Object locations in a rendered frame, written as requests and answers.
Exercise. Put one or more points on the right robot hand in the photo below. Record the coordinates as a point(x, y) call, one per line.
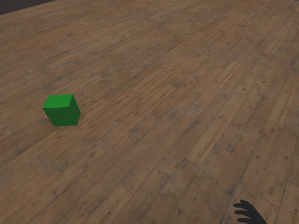
point(252, 213)

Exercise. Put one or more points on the carton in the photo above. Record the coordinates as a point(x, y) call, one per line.
point(62, 110)

